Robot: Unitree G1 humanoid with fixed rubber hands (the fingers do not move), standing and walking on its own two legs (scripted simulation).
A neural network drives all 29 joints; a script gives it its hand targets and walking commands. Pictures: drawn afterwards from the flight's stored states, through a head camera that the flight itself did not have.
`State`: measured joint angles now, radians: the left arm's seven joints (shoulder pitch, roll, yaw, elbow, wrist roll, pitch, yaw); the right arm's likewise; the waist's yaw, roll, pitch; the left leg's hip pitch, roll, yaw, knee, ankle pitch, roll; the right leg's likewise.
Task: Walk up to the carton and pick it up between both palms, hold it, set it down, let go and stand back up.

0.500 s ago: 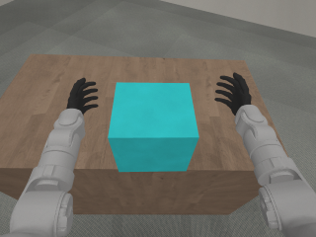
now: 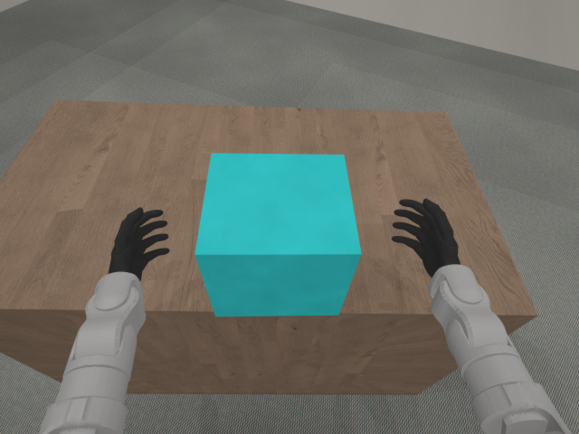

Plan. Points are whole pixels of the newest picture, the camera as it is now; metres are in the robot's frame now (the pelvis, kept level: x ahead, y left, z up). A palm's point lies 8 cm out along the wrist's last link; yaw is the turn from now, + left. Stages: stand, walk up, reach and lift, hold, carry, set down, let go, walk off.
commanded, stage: set down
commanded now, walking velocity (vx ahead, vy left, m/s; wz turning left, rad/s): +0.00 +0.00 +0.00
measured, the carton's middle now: (277, 238) +0.41 +0.02 -0.01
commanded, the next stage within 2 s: let go in 2.00 s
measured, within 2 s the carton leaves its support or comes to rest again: neither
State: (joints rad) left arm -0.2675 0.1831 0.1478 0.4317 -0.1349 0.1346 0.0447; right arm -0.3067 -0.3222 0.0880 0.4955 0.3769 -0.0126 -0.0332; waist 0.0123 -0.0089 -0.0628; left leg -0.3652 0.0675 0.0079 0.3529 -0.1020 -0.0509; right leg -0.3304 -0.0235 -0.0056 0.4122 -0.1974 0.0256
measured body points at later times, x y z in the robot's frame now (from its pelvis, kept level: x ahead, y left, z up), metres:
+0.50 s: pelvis +0.01 +0.00 +0.00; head +0.03 +0.00 +0.45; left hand +0.27 +0.22 -0.01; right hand +0.28 -0.21 +0.01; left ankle +0.04 +0.16 -0.74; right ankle +0.00 -0.13 -0.74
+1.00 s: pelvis +0.02 +0.00 +0.00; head +0.04 +0.00 +0.45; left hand +0.23 +0.23 -0.04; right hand +0.24 -0.21 -0.03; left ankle +0.04 +0.16 -0.74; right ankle +0.00 -0.13 -0.74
